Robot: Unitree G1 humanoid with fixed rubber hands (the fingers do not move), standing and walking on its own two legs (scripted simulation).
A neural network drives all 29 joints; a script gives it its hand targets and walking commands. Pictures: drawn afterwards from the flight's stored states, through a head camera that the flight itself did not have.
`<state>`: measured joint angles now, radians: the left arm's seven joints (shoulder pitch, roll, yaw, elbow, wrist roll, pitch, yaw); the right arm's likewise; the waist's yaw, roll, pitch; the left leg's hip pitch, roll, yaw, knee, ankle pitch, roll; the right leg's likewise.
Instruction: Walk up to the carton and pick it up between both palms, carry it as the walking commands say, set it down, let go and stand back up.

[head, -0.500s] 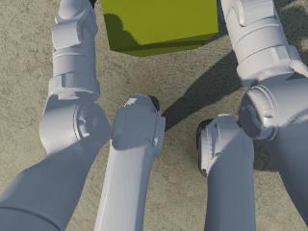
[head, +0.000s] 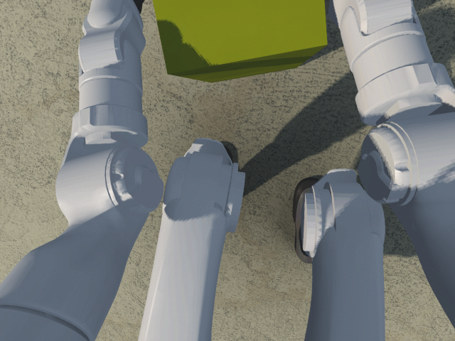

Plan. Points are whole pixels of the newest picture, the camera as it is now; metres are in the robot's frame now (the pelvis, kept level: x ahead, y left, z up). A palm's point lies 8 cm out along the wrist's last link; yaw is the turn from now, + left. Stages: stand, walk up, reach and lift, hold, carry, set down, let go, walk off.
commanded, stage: set down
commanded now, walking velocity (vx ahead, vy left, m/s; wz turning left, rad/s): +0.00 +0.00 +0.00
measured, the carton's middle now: out of the picture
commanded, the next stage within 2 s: let go in 1.76 s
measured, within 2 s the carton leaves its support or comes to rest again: neither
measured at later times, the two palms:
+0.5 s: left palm out of the picture +0.49 +0.30 -0.16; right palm out of the picture +0.57 -0.02 -0.16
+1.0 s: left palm out of the picture +0.49 +0.31 -0.02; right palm out of the picture +0.59 -0.01 -0.01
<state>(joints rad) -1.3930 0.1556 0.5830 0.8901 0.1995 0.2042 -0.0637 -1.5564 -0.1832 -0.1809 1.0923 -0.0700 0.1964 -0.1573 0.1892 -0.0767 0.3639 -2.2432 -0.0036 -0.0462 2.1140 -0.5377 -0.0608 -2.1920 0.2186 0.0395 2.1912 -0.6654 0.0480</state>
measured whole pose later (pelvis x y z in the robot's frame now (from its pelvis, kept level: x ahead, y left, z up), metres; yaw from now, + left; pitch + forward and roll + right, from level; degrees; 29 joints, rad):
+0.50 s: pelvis -0.01 +0.01 +0.01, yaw +1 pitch +39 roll +1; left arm -1.45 0.34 0.38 1.13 -0.09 0.06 0.04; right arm -1.56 -0.29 0.00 1.07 0.09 0.16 -0.15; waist 0.16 -0.02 0.37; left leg -2.26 -0.01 -0.01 2.07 -0.49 -0.03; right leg -2.19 0.16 0.05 2.16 -0.64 0.06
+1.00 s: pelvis +0.00 +0.02 +0.09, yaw +3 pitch +44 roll -2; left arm -1.29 0.25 0.38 0.88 -0.03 0.18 0.08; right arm -1.43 -0.25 -0.16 0.96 0.00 0.22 -0.15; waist 0.14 -0.04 0.12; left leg -2.10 -0.06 -0.05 1.78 -0.44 -0.02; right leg -2.00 0.10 0.03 1.84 -0.61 0.04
